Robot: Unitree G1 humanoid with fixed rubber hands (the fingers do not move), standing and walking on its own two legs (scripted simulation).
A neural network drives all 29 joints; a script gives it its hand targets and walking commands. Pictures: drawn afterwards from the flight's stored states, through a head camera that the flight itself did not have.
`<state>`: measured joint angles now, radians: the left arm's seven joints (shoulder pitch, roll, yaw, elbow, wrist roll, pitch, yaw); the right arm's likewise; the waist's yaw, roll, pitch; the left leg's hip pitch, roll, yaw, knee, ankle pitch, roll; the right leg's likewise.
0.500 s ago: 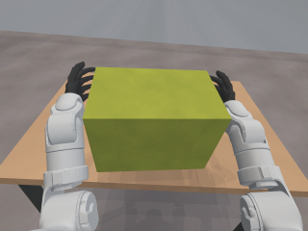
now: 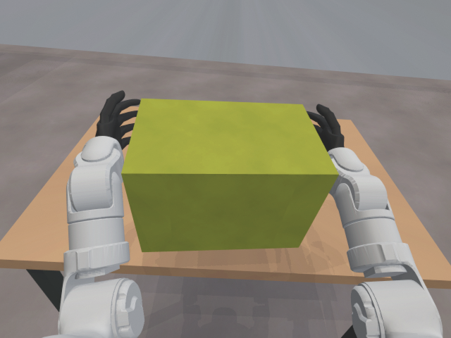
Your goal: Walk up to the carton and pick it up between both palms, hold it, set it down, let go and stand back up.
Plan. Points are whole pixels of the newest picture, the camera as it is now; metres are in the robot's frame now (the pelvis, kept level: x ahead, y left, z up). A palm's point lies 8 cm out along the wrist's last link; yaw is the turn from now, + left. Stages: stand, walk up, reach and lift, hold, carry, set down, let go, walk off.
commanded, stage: hold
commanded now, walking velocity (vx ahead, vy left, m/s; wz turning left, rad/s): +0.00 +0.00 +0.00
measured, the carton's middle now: (223, 176) +0.34 +0.01 +0.17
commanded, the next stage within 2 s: none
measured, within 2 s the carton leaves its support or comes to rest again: neither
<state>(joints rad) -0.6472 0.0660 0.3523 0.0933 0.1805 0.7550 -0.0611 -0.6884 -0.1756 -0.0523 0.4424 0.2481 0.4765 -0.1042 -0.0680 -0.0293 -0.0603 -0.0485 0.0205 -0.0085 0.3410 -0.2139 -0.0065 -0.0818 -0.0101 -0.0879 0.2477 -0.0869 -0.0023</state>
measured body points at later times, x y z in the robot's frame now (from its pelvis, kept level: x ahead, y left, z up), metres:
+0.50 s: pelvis +0.00 +0.00 +0.00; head -0.05 +0.02 +0.45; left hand +0.37 +0.19 +0.22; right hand +0.38 -0.18 +0.21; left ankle -0.01 +0.12 -0.75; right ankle +0.04 -0.12 -0.75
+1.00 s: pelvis +0.00 +0.00 +0.00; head -0.05 +0.02 +0.45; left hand +0.37 +0.19 +0.22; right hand +0.37 -0.18 +0.21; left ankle -0.01 +0.12 -0.75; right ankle +0.04 -0.12 -0.75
